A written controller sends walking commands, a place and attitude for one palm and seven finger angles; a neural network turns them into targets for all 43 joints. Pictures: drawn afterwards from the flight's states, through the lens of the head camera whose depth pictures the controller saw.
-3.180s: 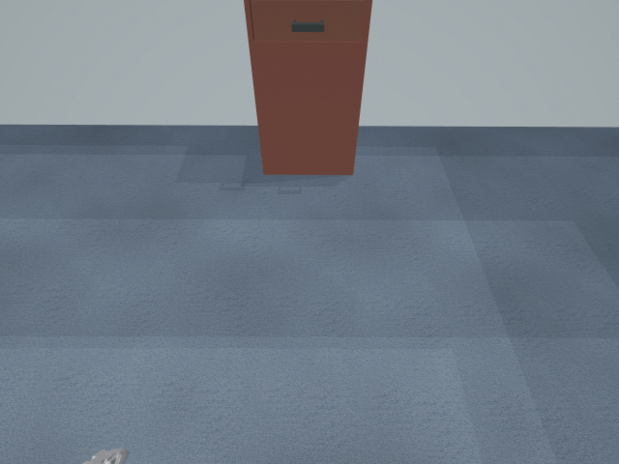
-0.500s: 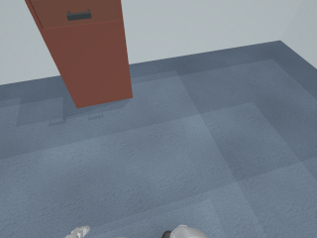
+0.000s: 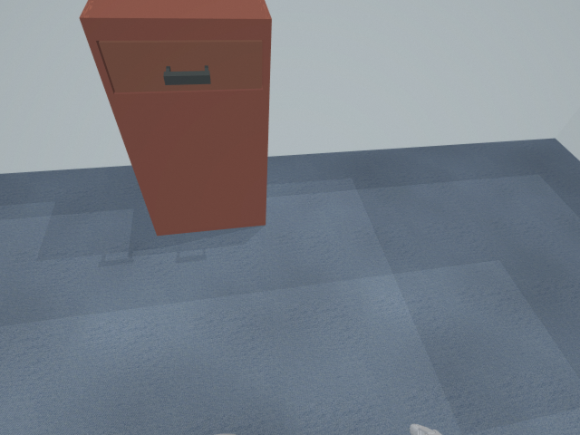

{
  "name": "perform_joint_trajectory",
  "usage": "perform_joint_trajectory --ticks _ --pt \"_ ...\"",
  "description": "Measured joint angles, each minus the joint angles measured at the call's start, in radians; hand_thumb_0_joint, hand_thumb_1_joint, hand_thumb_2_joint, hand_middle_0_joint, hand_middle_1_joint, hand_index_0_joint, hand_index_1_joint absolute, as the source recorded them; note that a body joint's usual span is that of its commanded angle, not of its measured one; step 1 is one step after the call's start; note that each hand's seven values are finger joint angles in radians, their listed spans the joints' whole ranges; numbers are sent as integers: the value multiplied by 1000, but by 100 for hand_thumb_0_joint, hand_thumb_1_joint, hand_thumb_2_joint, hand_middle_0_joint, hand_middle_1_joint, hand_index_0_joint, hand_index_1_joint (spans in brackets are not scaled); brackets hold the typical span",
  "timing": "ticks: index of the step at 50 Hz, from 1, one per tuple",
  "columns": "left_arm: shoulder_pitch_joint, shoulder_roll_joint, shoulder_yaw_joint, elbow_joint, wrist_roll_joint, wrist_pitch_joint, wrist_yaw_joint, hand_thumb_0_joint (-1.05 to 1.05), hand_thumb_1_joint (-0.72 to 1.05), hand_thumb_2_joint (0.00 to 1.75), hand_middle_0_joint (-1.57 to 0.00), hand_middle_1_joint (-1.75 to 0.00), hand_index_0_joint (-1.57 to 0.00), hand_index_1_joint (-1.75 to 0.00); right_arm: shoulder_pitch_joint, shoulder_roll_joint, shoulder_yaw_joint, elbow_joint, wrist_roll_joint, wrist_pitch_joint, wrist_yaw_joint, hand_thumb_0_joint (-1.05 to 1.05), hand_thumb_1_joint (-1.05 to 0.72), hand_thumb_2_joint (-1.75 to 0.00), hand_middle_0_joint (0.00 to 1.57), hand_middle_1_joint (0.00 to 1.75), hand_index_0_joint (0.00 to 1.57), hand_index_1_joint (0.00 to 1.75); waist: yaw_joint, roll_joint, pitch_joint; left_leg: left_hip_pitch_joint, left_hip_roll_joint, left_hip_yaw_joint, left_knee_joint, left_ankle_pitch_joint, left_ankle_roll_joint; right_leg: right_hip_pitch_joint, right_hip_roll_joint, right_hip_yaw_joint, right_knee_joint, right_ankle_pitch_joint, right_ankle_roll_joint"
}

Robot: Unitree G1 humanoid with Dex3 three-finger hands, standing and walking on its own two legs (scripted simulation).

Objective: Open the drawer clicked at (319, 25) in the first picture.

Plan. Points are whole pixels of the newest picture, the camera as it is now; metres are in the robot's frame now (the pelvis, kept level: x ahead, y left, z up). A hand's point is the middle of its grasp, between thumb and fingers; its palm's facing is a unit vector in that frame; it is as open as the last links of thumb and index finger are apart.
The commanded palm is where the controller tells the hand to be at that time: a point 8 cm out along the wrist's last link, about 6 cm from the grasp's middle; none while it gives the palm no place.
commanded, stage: walk to a spot facing it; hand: left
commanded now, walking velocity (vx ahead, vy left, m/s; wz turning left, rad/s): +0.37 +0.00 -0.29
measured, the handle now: (187, 73) +0.95 +0.41 -0.02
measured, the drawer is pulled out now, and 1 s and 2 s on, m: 0.00 0.00 0.00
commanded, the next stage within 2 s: turn to face it in 0.28 s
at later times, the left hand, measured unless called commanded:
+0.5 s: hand (247, 307) +0.36 +0.12 -0.16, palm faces -0.19 -0.95 -0.25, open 7.4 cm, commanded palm none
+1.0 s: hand (221, 333) +0.31 +0.16 -0.18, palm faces +0.13 -0.97 -0.19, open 7.3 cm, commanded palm none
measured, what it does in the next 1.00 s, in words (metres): walks ahead: right foot, then left foot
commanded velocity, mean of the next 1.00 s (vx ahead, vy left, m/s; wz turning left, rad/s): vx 0.10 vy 0.00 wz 0.18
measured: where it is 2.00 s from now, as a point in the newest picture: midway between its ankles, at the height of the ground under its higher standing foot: (298, 427)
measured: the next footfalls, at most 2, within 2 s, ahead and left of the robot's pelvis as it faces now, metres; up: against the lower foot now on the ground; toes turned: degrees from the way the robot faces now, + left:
right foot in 0.48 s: +0.33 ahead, -0.17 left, +0.00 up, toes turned -18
left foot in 0.92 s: +0.32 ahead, +0.06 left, +0.00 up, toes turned +13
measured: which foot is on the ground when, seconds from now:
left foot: down 0.00-0.48, up 0.50-0.90, down 0.92-1.00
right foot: up 0.00-0.46, down 0.48-0.92, up 0.94-1.00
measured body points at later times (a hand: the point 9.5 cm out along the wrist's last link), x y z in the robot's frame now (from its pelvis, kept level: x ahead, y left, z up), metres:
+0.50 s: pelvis +0.20 -0.05 -0.02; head +0.23 -0.07 +0.43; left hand +0.37 +0.17 -0.14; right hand +0.06 -0.24 -0.17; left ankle +0.07 +0.11 -0.70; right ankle +0.30 -0.15 -0.73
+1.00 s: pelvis +0.25 -0.04 +0.00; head +0.28 +0.00 +0.44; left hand +0.30 +0.21 -0.17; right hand +0.34 -0.29 -0.13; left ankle +0.28 +0.05 -0.73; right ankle +0.27 -0.16 -0.68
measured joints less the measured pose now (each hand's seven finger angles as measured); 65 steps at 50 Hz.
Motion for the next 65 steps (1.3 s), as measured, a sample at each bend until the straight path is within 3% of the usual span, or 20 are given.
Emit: perform_joint_trajectory --ticks 3,5,9,14,20,23,24,27,30,33,36,44,46,49,51,54,60,65 --pt "-18 1 3 14 5 27 -6 1 91 90 -20 -30 -20 -30 17 18 8 -13 2 -20 -11 1 -91 -90 19 30 20 30 -16 -10 13 55 -12 41 28 -86 15 -179 -32 37 427 -48 -3" --pt "-49 10 15 3 10 40 -10 1 91 90 -20 -30 -20 -30 55 30 -6 -13 15 -30 -26 -1 -92 -90 20 30 21 30 -30 -12 9 110 -21 55 -21 -97 9 -285 -57 45 567 7 3" --pt "-124 30 37 -55 18 51 -14 1 91 90 -20 -30 -20 -30 121 -7 -28 1 14 -40 -47 -5 -97 -90 20 30 21 30 -39 -17 -9 206 -39 87 -128 -90 8 -445 -109 63 587 141 24" --pt "-224 51 51 -125 18 64 -24 1 91 90 -19 -30 -20 -30 215 -25 -14 57 10 -20 -41 -3 -95 -90 20 30 20 30 -40 -12 -15 309 -39 124 -208 -113 -14 -534 -141 56 469 255 44" --pt "-326 69 53 -181 13 75 -37 1 91 90 -19 -30 -20 -30 288 -19 -12 88 -1 4 -35 -1 -92 -90 19 30 20 30 -87 21 35 406 1 184 -195 -201 -70 -480 -114 -9 190 251 23" --pt "-359 87 42 -199 17 46 -33 1 91 90 -19 -30 -20 -30 329 -10 -7 106 2 15 -32 0 -91 -90 19 30 20 30 -115 31 55 396 49 187 -47 -291 -95 -377 -76 -36 49 283 -6" --pt "-369 94 40 -201 18 26 -27 1 91 90 -19 -30 -20 -30 341 -3 -4 117 10 20 -29 0 -91 -90 19 30 20 30 -116 21 53 346 63 159 83 -305 -83 -363 -79 -35 48 329 -28" --pt "-401 73 20 -196 3 0 -11 1 91 90 -19 -30 -20 -30 312 -6 -3 130 25 49 -34 1 -91 -90 19 30 20 30 -129 51 82 138 48 -39 515 -353 -57 -343 -65 -62 121 209 -49" --pt "-405 41 0 -190 1 11 4 0 91 90 -20 -30 -20 -30 271 -9 -5 112 20 72 -36 1 -91 -90 19 30 20 30 -137 64 75 -21 32 -101 658 -286 -55 -279 -63 -90 53 202 -29" --pt "-399 13 -12 -181 3 32 12 1 91 90 -20 -30 -20 -30 235 -7 -7 75 15 88 -30 1 -91 -90 19 30 20 30 -146 59 49 -118 32 -92 606 -230 -64 -233 -71 -120 -15 217 -35" --pt "-396 -1 -1 -194 -1 43 19 -1 92 90 -20 -30 -21 -30 212 -3 -9 42 10 99 -20 1 -91 -90 19 30 20 30 -138 48 24 -153 32 -65 520 -205 -72 -202 -83 -156 -53 219 -31" --pt "-352 30 13 -215 9 67 20 0 91 90 -20 -30 -21 -30 148 -26 -22 -21 7 111 -5 1 -92 -90 19 30 20 30 -94 7 3 -47 17 -10 223 -212 -65 -189 -132 -241 8 156 2" --pt "-325 48 22 -217 3 78 18 0 91 90 -20 -30 -21 -30 140 -41 -26 -43 6 100 -3 1 -92 -90 19 30 20 30 -90 1 -1 -6 6 -15 118 -142 -37 -216 -157 -255 80 114 21" --pt "-299 85 39 -205 3 111 17 0 91 90 -20 -30 -20 -30 117 -45 -21 -65 0 83 -10 1 -91 -90 19 30 20 30 -85 -19 13 -18 -19 -18 130 -144 17 -321 -136 -115 326 -76 74" --pt "-289 104 49 -191 5 120 14 1 91 90 -20 -30 -20 -30 111 -47 -16 -68 1 77 -18 1 -91 -90 19 30 20 30 -83 -19 20 0 -35 -29 81 -122 22 -377 -112 -34 470 -52 89" --pt "-270 122 53 -184 3 116 10 1 91 90 -20 -30 -20 -30 106 -50 -9 -62 5 74 -25 1 -91 -90 19 30 20 30 -70 -13 21 38 -57 -43 -13 -70 23 -406 -103 29 539 14 107" --pt "-245 131 46 -178 -2 119 16 1 91 90 -19 -30 -20 -30 92 -53 -7 -55 8 81 -22 1 -90 -90 20 30 20 30 -63 17 17 77 -73 -80 -98 -22 17 -343 -96 66 406 -7 123" --pt "-250 106 30 -185 -7 110 19 1 91 90 -19 -30 -20 -30 74 -59 -10 -48 6 97 -15 1 -90 -90 20 30 21 30 -72 46 18 64 -78 -111 -78 -21 -6 -243 -75 60 192 -10 110"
